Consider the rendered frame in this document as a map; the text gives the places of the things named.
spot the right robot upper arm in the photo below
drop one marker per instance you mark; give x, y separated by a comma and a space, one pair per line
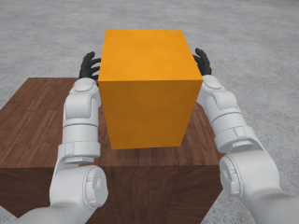
252, 177

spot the left robot upper arm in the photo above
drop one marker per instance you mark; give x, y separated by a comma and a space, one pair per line
75, 193

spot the robot left forearm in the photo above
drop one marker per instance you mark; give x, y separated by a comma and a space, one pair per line
80, 126

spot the pedestal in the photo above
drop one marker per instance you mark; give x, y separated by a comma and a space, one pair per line
148, 185

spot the robot left hand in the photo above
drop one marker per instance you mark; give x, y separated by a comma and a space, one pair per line
86, 70

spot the robot right hand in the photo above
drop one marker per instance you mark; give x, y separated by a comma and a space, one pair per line
203, 62

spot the carton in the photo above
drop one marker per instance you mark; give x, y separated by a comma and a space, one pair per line
149, 83

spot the robot right forearm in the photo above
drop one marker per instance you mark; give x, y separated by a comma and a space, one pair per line
232, 133

